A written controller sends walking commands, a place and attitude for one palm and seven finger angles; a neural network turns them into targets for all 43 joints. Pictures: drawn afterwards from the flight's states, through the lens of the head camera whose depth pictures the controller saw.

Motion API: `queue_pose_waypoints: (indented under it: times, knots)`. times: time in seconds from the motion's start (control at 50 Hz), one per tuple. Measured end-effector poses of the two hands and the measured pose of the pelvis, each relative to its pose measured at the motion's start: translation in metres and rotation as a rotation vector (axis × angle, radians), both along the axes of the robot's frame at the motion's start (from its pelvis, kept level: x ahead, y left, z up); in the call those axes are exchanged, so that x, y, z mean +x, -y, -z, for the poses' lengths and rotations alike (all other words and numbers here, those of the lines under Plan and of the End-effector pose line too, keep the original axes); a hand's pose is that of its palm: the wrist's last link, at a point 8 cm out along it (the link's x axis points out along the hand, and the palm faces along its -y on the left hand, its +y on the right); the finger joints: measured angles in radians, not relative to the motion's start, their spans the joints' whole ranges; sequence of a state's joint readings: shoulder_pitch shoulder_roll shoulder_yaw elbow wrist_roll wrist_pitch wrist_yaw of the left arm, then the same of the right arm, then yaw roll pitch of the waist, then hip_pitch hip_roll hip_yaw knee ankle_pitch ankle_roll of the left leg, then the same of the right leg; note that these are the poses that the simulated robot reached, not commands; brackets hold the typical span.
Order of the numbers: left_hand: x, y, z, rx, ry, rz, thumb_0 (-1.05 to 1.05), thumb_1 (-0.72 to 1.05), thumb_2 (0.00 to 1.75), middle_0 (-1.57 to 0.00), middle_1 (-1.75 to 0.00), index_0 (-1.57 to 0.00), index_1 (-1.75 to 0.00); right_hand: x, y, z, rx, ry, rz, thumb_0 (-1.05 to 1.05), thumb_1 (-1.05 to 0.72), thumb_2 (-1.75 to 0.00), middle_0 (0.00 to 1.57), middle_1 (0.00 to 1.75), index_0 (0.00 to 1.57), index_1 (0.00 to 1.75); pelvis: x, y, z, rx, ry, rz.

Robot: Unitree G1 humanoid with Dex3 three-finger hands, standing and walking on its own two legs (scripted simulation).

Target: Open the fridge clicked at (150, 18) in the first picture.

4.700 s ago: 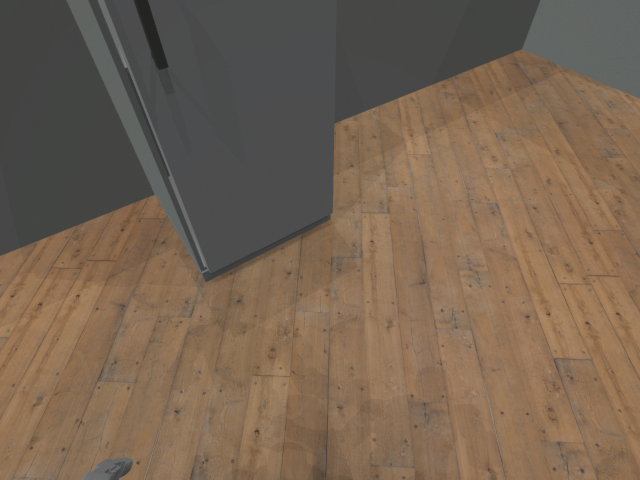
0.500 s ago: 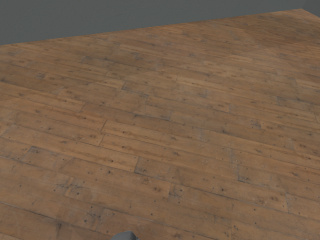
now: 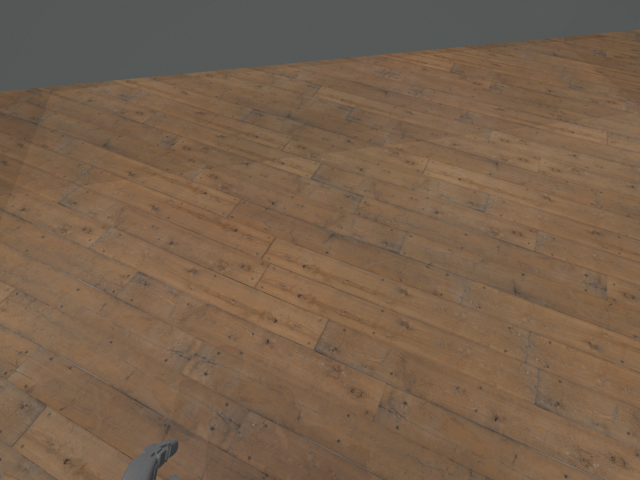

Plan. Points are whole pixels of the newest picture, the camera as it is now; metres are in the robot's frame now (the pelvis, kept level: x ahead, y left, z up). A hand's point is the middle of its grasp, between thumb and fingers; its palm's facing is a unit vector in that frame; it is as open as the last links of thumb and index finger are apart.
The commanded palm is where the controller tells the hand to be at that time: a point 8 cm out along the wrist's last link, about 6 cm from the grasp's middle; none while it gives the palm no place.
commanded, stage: turn to face it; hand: left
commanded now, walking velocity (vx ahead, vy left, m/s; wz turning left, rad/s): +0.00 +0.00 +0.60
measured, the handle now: out of the picture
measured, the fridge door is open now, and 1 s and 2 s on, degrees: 0 0 0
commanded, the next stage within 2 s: none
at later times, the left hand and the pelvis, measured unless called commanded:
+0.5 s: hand out of the picture -0.05 +0.22 -0.19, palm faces +0.35 -0.90 -0.26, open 7.4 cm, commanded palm none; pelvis +0.01 +0.02 -0.02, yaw +20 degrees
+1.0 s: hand out of the picture +0.06 +0.25 -0.14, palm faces +0.56 -0.78 -0.30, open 7.4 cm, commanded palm none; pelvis +0.06 +0.00 -0.01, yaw +38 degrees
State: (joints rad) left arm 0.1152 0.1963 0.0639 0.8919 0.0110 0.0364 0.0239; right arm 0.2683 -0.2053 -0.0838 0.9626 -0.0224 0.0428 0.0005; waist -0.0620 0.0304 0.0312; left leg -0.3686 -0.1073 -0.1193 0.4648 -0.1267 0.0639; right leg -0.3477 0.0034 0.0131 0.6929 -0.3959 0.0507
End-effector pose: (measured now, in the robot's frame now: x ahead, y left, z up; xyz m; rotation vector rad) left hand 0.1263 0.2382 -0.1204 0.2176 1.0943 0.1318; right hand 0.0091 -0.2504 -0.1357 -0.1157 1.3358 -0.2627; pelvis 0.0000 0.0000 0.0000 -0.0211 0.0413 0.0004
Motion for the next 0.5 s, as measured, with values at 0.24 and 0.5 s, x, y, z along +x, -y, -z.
queue_pose_waypoints:
  times: [0.24,0.5]
  knots:
    - [-0.075,0.009,-0.010,0.046,-0.059,-0.180,0.01,0.91,0.90,-0.20,-0.30,-0.20,-0.30,0.084,0.036,0.000,0.001,0.039,-0.216,0.00,-0.91,-0.90,0.20,0.29,0.19,0.30,0.006,0.026,-0.004,0.050,0.023,-0.177]
    - [-0.196,-0.028,0.034,-0.034,-0.273,-0.445,0.01,0.91,0.90,-0.20,-0.30,-0.21,-0.30,0.216,-0.059,-0.010,-0.038,0.197,-0.560,0.00,-0.91,-0.90,0.20,0.29,0.19,0.30,0.010,-0.015,0.016,0.040,0.006,-0.349]
